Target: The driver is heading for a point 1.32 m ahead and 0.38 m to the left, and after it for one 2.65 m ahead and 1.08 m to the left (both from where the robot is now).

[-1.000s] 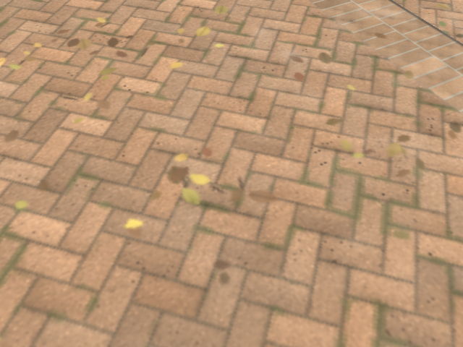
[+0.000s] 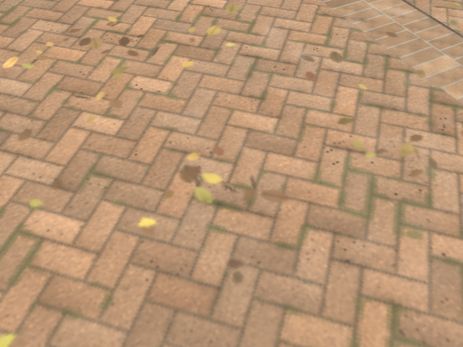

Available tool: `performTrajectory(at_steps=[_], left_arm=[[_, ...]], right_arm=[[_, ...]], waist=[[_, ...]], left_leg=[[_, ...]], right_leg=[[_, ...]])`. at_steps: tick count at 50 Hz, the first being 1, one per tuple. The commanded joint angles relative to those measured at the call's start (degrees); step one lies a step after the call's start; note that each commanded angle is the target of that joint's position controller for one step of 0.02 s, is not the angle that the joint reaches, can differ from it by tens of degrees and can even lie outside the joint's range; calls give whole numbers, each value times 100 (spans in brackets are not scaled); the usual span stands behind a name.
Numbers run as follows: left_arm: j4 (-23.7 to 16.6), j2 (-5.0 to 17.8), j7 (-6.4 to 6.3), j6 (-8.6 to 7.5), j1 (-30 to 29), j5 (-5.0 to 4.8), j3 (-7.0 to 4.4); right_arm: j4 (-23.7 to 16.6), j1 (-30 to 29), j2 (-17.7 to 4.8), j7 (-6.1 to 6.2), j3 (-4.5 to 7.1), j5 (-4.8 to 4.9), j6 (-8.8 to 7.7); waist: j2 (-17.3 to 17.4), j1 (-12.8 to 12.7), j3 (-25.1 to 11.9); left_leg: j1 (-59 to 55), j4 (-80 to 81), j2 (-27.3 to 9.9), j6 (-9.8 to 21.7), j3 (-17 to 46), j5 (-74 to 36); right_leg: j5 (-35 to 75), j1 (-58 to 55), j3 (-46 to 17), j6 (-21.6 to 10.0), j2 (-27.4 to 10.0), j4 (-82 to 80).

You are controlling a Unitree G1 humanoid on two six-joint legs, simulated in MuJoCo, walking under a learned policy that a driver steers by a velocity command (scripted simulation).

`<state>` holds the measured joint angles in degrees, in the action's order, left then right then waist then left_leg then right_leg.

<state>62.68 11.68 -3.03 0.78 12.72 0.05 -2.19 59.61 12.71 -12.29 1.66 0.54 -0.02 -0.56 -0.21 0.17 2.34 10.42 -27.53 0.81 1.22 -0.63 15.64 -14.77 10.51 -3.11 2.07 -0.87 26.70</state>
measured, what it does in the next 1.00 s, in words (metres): walks ahead: right foot, then left foot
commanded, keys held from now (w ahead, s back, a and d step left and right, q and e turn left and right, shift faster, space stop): shift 0.22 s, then w+shift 0.62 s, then w+q+shift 0.16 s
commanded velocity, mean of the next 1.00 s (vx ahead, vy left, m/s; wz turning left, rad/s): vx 0.55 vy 0.00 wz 0.05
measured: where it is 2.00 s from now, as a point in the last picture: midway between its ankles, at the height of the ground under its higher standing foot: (183, 172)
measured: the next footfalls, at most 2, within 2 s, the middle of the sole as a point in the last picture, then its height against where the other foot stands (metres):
right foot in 0.52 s outside the picture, level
left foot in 0.98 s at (233, 338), level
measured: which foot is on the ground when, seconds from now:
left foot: down 0.00-0.52, up 0.54-0.96, down 0.98-1.00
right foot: down 0.00-0.26, up 0.28-0.50, down 0.52-1.00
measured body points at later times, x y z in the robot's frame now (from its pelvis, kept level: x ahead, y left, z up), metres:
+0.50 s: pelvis +0.05 -0.04 +0.00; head +0.05 -0.06 +0.45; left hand +0.12 +0.22 -0.13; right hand +0.04 -0.30 -0.15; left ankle -0.01 +0.10 -0.74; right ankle +0.05 -0.16 -0.73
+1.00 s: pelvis +0.36 -0.04 -0.04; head +0.40 -0.04 +0.41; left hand +0.24 +0.20 -0.17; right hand +0.59 -0.26 -0.13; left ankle +0.50 +0.02 -0.74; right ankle +0.07 -0.16 -0.72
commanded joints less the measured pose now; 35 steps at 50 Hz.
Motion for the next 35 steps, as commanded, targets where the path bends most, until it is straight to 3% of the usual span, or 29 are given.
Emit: performTrajectory(at_steps=[1, 11, 12, 13, 14, 15, 16, 17, 18, 19, 21, 22, 23, 24, 25, 26, 27, 28, 29, 30, 31, 32, 35], left_arm=[[-57, 548, -18, -38, 216, -1, -69], [94, 493, -25, -49, 327, -7, -20], [183, 422, -30, -43, 505, -35, -10], [148, 473, -24, -56, 503, -88, -38], [-36, 537, 1, -123, 191, -92, -56], [-291, 341, 67, -251, -168, -145, -4], [-527, 409, 133, -374, -609, -177, -11], [-607, 474, 188, -485, -673, -189, -51], [-582, 430, 230, -578, -464, -178, -62], [-578, 435, 256, -657, -328, -186, -72], [-538, 376, 259, -748, -192, -185, -82], [-488, 348, 266, -763, -87, -189, -90], [-541, 328, 460, -534, 178, 235, -101], [-430, 222, 481, -430, 593, 220, -122], [-270, 267, 437, -395, 1115, 181, -158], [-29, 424, 378, -469, 1994, 218, -212], [8, 993, 322, -553, 2746, 376, -260], [-97, 1115, 297, -531, 2096, 382, -226], [-361, 1146, 299, -552, 1294, 278, -242], [-523, 974, 340, -624, 892, 193, -211], [-581, 900, 356, -678, 779, 148, -186], [-565, 745, 333, -733, 825, 147, -140], [-323, 530, 317, -815, 1421, 121, -90]], right_arm=[[-125, 182, -593, 18, 100, 2, -37], [-23, 334, -529, 22, 87, 6, -25], [67, 533, -578, 44, 116, 31, -3], [78, 670, -843, 60, 211, 116, 15], [93, 975, -1063, 59, 287, 170, -13], [80, 1097, -1339, 55, 388, 198, -98], [-18, 989, -1291, 56, 394, 136, -214], [-149, 719, -1073, 40, 342, 55, -332], [-291, 456, -905, 9, 304, 70, -414], [-395, 330, -868, -14, 301, 151, -441], [-476, 241, -1038, -8, 342, 239, -436], [-495, 265, -1148, -12, 371, 244, -419], [-306, 429, -1187, -91, 440, -228, -309], [-374, 251, -1132, -115, 467, -238, -245], [-452, 110, -1061, -125, 471, -198, -225], [-596, -184, -757, -155, 391, -242, -265], [-1076, -817, 33, -175, 181, -241, -373], [-1311, -720, 51, -266, 165, -179, -425], [-1370, -784, -227, -342, 204, -184, -452], [-1271, -642, -498, -416, 256, -240, -469], [-1152, -398, -557, -460, 286, -307, -446], [-1112, -341, -583, -509, 295, -342, -382], [-1308, -869, -453, -563, 257, -258, -198]], waist=[[34, -2, -2], [34, -1, 35], [148, 21, -245], [384, 84, -71], [695, 265, 264], [1335, 345, 535], [1225, 401, 879], [868, 232, 870], [678, 53, 599], [604, -19, 398], [764, -116, 139], [852, -170, 107], [795, -296, 9], [560, -531, 152], [175, -734, 131], [-646, -1143, -60], [-2099, -1401, -292], [-1579, -811, -14], [-804, -391, 416], [-231, -206, 265], [-215, -63, 41], [-345, -27, 48], [-327, -146, 457]], left_leg=[[159, 584, -250, 100, 262, -783], [155, 605, -234, 114, 269, -778], [15, 692, -161, 206, 254, 676], [124, 891, -340, 419, 605, 2463], [125, 1367, -911, 742, 1454, 3805], [175, 2060, -1830, 1205, 2723, 4352], [298, 2441, -2337, 1490, 3439, 3801], [124, 2365, -2370, 1414, 3346, 3062], [-66, 2195, -2180, 1226, 2940, 2523], [-134, 2160, -1991, 1035, 2469, 2142], [372, 2110, -1412, 761, 1466, 1539], [648, 2007, -1234, 786, 1186, 1483], [821, 1760, -1036, 956, 920, 2025], [1399, 1357, -957, 981, 740, 2294], [2025, 729, -806, 963, 615, 2383], [2830, -1055, -395, 846, 184, 1762], [3964, -3448, 230, 647, 43, 1639], [4798, -4319, 181, 766, 838, 892], [5082, -4625, -366, 737, 815, 103], [4688, -4429, -643, 594, 658, -448], [4186, -4181, -755, 437, 523, -573], [3934, -4118, -803, 287, 364, -683], [4212, -3840, -793, 95, 39, -1079]], right_leg=[[854, 14, 25, -118, -20, -339], [799, 72, 59, -105, -20, -358], [-322, 47, 341, -147, 207, -119], [-1601, 470, 549, -225, 387, 329], [-2119, 1291, 588, -287, 364, 941], [-1485, 1794, 688, -325, 207, 1971], [-1357, 2403, 250, -391, -202, 2799], [-1181, 2802, 53, -471, -431, 3266], [-947, 2877, -25, -536, -584, 3301], [-816, 2712, 34, -550, -638, 2807], [-600, 1451, 437, -466, -411, 1545], [-548, 895, 710, -379, -195, 1144], [-914, 340, 1188, -375, 176, 605], [-157, -431, 1531, -331, 305, 161], [-176, -1231, 1608, -314, 436, 56], [-714, -2213, 720, -379, -108, -231], [-3020, -2322, -2097, -665, -1739, -1284], [-4404, -1741, -4194, -1202, -2342, -2247], [-4211, -1334, -3879, -1325, -2488, -2176], [-3295, -1099, -2981, -1211, -2101, -1982], [-2707, -904, -2289, -1111, -1745, -2042], [-2313, -718, -1835, -1087, -1492, -2196], [-1249, -759, -1050, -1176, -1150, -2444]])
